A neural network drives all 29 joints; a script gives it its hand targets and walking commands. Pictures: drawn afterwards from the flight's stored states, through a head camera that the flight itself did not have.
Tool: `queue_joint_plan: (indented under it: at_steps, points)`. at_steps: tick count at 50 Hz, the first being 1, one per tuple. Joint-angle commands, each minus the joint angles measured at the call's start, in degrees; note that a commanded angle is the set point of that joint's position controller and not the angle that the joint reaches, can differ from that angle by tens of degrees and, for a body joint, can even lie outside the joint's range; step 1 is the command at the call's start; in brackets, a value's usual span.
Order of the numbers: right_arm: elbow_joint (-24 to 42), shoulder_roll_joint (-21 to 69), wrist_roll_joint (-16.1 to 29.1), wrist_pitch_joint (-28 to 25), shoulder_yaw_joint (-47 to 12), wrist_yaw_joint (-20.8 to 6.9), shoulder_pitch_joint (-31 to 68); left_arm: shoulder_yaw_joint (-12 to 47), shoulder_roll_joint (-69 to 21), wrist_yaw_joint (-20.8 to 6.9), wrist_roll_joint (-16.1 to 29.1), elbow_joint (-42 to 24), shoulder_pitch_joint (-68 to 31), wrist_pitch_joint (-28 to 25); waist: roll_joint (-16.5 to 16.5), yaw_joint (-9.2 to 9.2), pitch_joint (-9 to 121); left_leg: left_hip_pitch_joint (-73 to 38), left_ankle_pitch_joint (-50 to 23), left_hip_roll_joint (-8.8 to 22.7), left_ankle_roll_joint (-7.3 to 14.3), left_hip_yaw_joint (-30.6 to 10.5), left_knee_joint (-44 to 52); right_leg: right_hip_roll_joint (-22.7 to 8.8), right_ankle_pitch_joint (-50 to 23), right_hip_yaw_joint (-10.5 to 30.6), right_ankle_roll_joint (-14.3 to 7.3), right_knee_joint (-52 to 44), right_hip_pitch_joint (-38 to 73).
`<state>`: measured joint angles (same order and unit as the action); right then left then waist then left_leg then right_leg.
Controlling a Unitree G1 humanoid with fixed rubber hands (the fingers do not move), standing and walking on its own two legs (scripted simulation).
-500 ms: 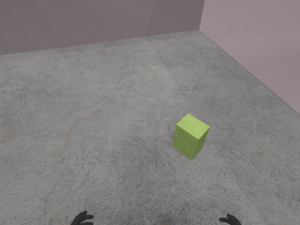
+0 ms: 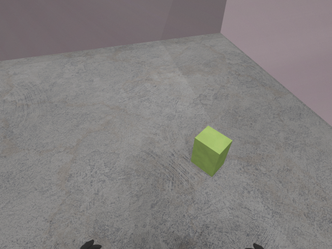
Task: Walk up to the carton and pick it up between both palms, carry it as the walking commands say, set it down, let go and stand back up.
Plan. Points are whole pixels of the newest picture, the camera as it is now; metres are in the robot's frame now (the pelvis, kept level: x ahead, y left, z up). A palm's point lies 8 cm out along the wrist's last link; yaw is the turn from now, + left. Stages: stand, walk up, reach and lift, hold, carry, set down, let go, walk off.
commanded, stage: stand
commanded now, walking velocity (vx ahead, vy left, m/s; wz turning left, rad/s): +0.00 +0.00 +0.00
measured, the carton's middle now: (210, 151) +0.85 -0.27 -0.63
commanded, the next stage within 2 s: walk up in 1.16 s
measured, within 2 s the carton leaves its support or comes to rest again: neither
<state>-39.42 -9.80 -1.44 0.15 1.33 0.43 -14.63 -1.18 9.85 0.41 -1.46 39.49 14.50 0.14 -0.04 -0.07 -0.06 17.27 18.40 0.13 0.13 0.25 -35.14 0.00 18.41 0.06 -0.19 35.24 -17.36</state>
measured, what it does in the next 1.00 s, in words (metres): stands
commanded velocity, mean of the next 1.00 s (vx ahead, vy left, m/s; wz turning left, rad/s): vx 0.00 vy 0.00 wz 0.00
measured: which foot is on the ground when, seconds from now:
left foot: down 0.00-1.00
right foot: down 0.00-1.00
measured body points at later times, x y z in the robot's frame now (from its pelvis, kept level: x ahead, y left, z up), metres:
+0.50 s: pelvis +0.00 +0.00 +0.00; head +0.01 +0.00 +0.45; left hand +0.10 +0.23 -0.12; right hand +0.10 -0.23 -0.12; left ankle +0.00 +0.12 -0.73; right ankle +0.00 -0.12 -0.73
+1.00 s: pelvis +0.00 +0.00 +0.01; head +0.01 +0.00 +0.46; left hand +0.04 +0.24 -0.14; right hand +0.04 -0.24 -0.13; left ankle +0.00 +0.12 -0.73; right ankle +0.00 -0.12 -0.73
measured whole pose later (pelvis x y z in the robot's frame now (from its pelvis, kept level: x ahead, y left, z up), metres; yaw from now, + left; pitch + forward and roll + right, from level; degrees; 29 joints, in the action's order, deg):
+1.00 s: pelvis +0.00 +0.00 +0.01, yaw +0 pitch -1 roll +0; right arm -53.7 -9.6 -0.9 -0.3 2.5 1.7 -16.5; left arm -2.3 9.6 1.8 -0.9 53.9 16.3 -0.3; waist 0.0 0.0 -1.7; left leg 12.0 14.7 0.1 0.2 0.2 -27.7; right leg 0.0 14.6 0.1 -0.1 27.6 -12.0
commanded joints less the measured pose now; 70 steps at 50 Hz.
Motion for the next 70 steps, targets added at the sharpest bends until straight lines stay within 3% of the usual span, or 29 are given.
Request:
queue_joint_plan:
  at_steps: [1,30,67,68,69,70]
  points:
    - [3.50,-4.74,0.03,-0.79,1.32,0.18,-0.08,-1.32,4.76,0.19,0.03,-3.49,0.00,-0.79,0.03,0.00,1.60,-0.64,-8.27,2.64,2.07,-3.62,6.10,-2.71,-8.32,3.67,-2.03,-6.19,0.42]
    - [-3.13,-4.80,0.31,-0.92,1.97,0.86,-2.17,-1.95,4.83,0.88,0.31,3.36,2.10,-0.89,0.09,0.00,-0.23,-2.21,-8.68,3.19,2.41,-4.27,9.19,-3.19,-8.86,4.23,-2.26,-9.15,2.29]
    - [-21.90,-2.28,0.74,-0.73,0.80,1.87,-5.96,-0.79,2.19,1.88,0.79,22.26,5.64,-0.66,0.06,0.02,-4.43,-5.55,-8.92,3.96,1.94,-4.13,14.85,-4.04,-9.44,4.06,-1.79,-14.86,5.67]
    - [-17.28,-9.80,-0.20,-2.08,3.42,3.29,-4.75,-4.09,7.42,2.08,1.85,20.67,4.18,0.37,-5.38,1.32,-7.92,-6.03,-22.86,11.51,3.41,-5.89,10.28,-2.34,-16.74,1.70,-1.18,-5.19,-2.28]
    - [-19.41,-17.56,0.27,-1.17,5.39,3.25,-14.64,-3.82,7.35,-0.77,0.96,15.53,-2.98,0.66,7.67,7.15,3.41,-23.83,35.47,20.55,6.96,-22.09,22.87,-0.48,19.59,1.49,-0.97,7.73,-23.85]
    - [-19.26,-17.28,0.90,-0.64,5.96,4.29,-13.76,-3.56,4.41,-2.47,-1.47,8.71,-16.13,1.41,9.32,9.41,-7.22,-18.03,36.92,30.90,8.33,-31.10,28.83,-4.51,7.66,1.03,1.72,23.33,-35.86]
